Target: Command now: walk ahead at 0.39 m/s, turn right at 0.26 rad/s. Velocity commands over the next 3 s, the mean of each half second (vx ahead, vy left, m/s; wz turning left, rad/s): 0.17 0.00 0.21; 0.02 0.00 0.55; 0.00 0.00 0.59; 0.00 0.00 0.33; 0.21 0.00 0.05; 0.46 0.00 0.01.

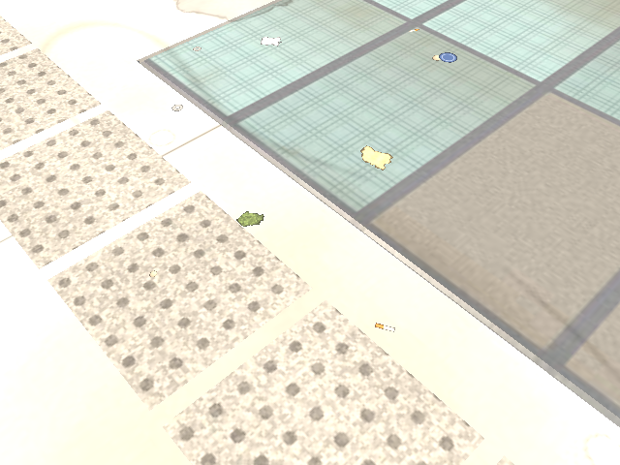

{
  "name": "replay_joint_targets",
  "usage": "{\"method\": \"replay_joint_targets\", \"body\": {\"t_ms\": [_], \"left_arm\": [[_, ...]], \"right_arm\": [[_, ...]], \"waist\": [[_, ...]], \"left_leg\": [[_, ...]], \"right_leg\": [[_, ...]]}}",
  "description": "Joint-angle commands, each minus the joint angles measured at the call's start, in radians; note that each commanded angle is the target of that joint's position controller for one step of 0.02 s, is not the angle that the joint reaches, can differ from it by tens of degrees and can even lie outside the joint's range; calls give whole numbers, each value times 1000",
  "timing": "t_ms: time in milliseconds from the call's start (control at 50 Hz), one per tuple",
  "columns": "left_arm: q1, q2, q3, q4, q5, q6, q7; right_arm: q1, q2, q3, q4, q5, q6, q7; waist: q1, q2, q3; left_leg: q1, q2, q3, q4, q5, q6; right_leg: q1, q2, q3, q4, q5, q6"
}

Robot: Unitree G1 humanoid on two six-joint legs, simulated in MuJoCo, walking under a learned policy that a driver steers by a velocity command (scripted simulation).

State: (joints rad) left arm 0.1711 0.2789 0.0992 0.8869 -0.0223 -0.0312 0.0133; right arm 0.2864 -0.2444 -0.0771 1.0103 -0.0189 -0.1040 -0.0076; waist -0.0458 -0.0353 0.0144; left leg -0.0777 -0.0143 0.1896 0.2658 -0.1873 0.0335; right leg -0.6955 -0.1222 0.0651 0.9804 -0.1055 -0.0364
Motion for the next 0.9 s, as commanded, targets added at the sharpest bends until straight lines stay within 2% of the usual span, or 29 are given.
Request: {"method": "replay_joint_targets", "body": {"t_ms": [20, 60, 100, 140, 160, 180, 200, 220, 240, 260, 280, 300, 320, 360, 400, 460, 540, 580, 600, 620, 640, 660, 680, 700, 720, 760, 840, 900], "left_arm": [[-25, -15, -14, -49, 18, -13, -17], [-98, -26, -27, -67, 28, -21, -28], [-133, -4, -27, -81, 26, -24, -35], [-106, 43, -16, -80, 26, -29, -34], [-33, 72, -4, -56, 31, -33, -31], [60, 143, 20, -24, 39, -38, -21], [160, 233, 38, -13, 61, -37, -6], [152, 241, 31, -26, 56, -23, -1], [135, 189, 18, -49, 43, -14, -3], [64, 156, 8, -60, 34, -12, 1], [-1, 120, -3, -65, 31, -13, 6], [-55, 92, -10, -67, 34, -11, 10], [-92, 88, -10, -65, 47, -9, 13], [-123, 91, -7, -60, 58, -9, 19], [-133, 105, -2, -53, 54, -9, 31], [-152, 130, 5, -49, 44, 1, 46], [-153, 158, 12, -37, 21, 21, 46], [-154, 152, 12, -27, 3, 34, 43], [-107, 120, 8, -5, 0, 44, 39], [-82, 66, -3, -11, 26, 51, 30], [-162, 63, -2, -72, 41, 44, 36], [-229, 94, 6, -90, 34, 43, 39], [-215, 112, 14, -85, 19, 42, 41], [-181, 121, 21, -58, 23, 42, 50], [-168, 135, 27, -46, 31, 41, 55], [-156, 120, 28, -43, 30, 34, 51], [-181, 85, 17, -54, 21, 23, 47], [-197, 85, 11, -58, 17, 19, 37]], "right_arm": [[-67, -131, -17, -59, 5, -8, -11], [-26, -149, -17, -41, 23, 6, -12], [8, -173, -21, -22, 37, 21, -8], [-5, -193, -28, -14, 46, 32, -6], [-31, -191, -27, -18, 51, 37, -6], [0, -162, -18, -14, 42, 36, -4], [37, -98, 4, -39, 7, 31, -1], [136, -14, 31, -36, 21, 33, -3], [101, -109, 1, -30, 49, 43, -8], [24, -131, -10, -59, 68, 54, -13], [-6, -115, -12, -62, 63, 72, -24], [-13, -114, -20, -62, 51, 95, -36], [5, -103, -23, -67, 45, 116, -42], [15, -83, -27, -87, 38, 138, -47], [-9, -82, -29, -114, 34, 146, -45], [-63, -89, -26, -153, 32, 150, -27], [-85, -116, -34, -189, 30, 159, -1], [-32, -119, -41, -179, 23, 161, 7], [-3, -147, -53, -173, 16, 159, 5], [9, -254, -77, -190, 15, 154, -12], [-12, -325, -79, -228, -6, 137, -11], [-18, -292, -74, -231, -21, 111, -2], [-63, -276, -70, -239, -9, 91, -4], [-119, -247, -64, -255, 12, 86, -9], [-151, -213, -53, -265, 28, 88, -15], [-133, -187, -42, -269, 25, 91, -26], [-90, -207, -48, -269, 31, 95, -38], [-102, -225, -55, -281, 31, 104, -40]], "waist": [[41, 58, 76], [17, 58, 76], [9, 81, 53], [44, 113, 12], [92, 112, -28], [119, 74, -97], [121, -64, -252], [88, -257, -405], [117, -151, -438], [103, -126, -328], [78, -75, -236], [53, -69, -168], [26, -89, -135], [7, -95, -103], [6, -94, -97], [14, -91, -111], [12, -91, -107], [-18, -63, -105], [-21, 10, -85], [12, 286, -45], [13, 368, -36], [-11, 250, -67], [22, 209, -62], [45, 159, -70], [54, 162, -73], [60, 156, -108], [38, 153, -113], [26, 175, -97]], "left_leg": [[-127, 246, -85, -150, 301, 140], [-104, 242, -81, -108, 411, 147], [-26, 260, -113, -36, 487, 140], [37, 270, -153, 55, 525, 110], [38, 242, -151, 139, 555, 82], [-13, 178, -130, 277, 499, 37], [-220, 96, -92, 537, 102, -22], [-439, -16, -145, 845, -536, -78], [-457, 14, -261, 964, -564, -81], [-537, 48, -241, 994, -515, -72], [-558, 83, -226, 971, -452, -74], [-523, 105, -225, 938, -391, -81], [-453, 111, -214, 924, -335, -85], [-402, 104, -191, 880, -280, -83], [-400, 113, -186, 795, -229, -77], [-341, 114, -166, 653, -159, -65], [-269, 92, -126, 496, -145, -34], [-163, 52, -89, 326, -57, 8], [-101, 52, -146, 212, 11, 50], [-20, 269, -470, 78, 285, 143], [-31, 404, -716, 38, 376, 315], [-54, 374, -680, 17, 284, 324], [-50, 322, -600, 19, 233, 263], [-44, 283, -546, 37, 192, 204], [-59, 266, -513, 44, 211, 178], [-55, 238, -487, 55, 283, 177], [11, 220, -506, 69, 270, 182], [-24, 204, -538, 68, 178, 186]], "right_leg": [[83, 1, -20, -201, 127, 9], [138, 23, -84, -301, 142, 15], [166, 47, -85, -375, 111, 11], [230, 72, -74, -452, 77, -7], [342, 97, -92, -526, 145, -23], [523, 75, -78, -555, 378, -48], [832, -125, 87, -433, 848, -121], [1025, -349, 333, -454, 951, -293], [941, -315, 318, -512, 761, -286], [845, -275, 223, -553, 572, -249], [727, -233, 165, -599, 383, -213], [598, -207, 115, -652, 229, -192], [485, -191, 70, -696, 135, -183], [390, -188, 13, -749, 49, -197], [390, -201, -24, -765, 28, -205], [405, -212, -80, -768, 20, -192], [459, -233, -116, -719, 0, -153], [446, -202, -157, -624, -63, -94], [395, -150, -202, -499, -152, -31], [188, -23, -312, -194, -367, 73], [-8, 114, -182, 29, -586, 117], [-25, 110, -63, 139, -547, 98], [-39, 97, -29, 153, -440, 77], [-35, 81, -14, 144, -360, 72], [-18, 77, -7, 132, -312, 74], [31, 97, -5, 137, -245, 80], [35, 115, 12, -37, -201, 98], [105, 128, 19, -168, -197, 113]]}}
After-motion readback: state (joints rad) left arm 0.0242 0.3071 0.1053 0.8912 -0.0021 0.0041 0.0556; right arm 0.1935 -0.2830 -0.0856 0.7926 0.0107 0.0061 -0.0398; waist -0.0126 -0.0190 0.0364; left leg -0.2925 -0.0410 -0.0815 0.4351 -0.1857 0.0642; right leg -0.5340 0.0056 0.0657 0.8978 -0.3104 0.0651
